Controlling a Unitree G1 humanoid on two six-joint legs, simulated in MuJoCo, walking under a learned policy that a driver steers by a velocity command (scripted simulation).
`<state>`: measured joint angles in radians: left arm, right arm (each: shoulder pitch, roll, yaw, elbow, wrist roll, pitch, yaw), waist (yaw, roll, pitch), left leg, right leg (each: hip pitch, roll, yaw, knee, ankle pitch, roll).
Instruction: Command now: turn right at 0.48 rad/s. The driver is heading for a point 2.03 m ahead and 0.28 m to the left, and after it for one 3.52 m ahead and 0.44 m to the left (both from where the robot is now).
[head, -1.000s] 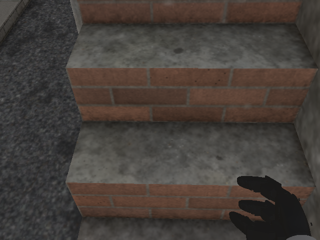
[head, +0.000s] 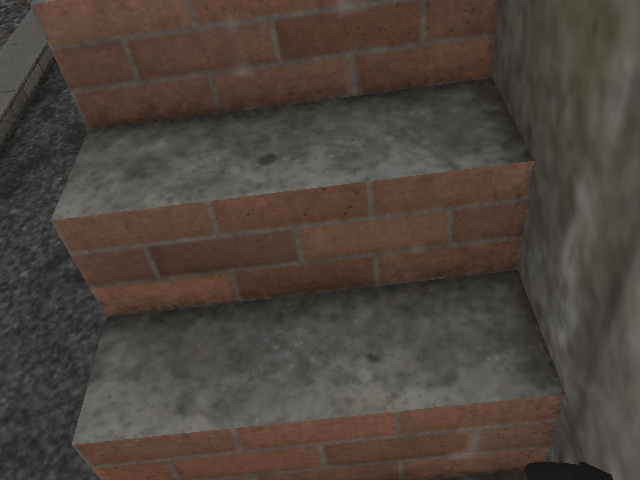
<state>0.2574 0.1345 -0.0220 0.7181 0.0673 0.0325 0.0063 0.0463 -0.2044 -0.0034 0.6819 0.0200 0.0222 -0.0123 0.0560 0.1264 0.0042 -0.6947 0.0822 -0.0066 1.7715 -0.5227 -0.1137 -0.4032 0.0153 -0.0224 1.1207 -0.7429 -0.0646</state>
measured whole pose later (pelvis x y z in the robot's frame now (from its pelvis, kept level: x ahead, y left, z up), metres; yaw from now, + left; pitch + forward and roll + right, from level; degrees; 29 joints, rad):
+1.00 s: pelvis -0.18 +0.15 -0.12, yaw +16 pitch +1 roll +1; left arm 0.29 0.32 0.05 0.75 0.01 -0.06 0.00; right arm 0.17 -0.14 0.06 0.57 0.06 -0.06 0.01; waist 0.03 -0.05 -0.04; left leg -0.50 0.07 0.05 0.91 -0.47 -0.01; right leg -0.10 -0.06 -0.23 0.37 -0.31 -0.08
